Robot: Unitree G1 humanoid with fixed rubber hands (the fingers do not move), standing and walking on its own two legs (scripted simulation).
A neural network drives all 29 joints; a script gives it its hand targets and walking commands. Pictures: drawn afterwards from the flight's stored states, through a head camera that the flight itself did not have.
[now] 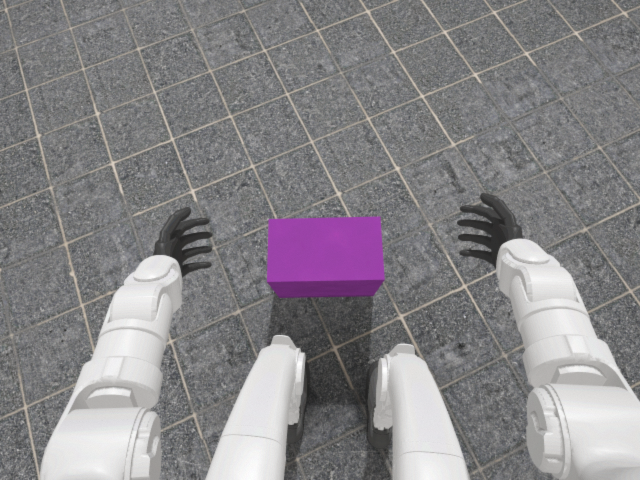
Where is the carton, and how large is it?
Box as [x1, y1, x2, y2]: [267, 217, 384, 297]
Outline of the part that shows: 380,217 269,219 267,282 279,297 373,295 384,279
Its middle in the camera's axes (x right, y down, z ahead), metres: +0.02 +0.07 +0.99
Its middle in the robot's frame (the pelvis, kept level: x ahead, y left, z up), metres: +0.47 +0.05 -0.55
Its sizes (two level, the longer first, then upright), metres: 0.261 0.149 0.233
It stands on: the floor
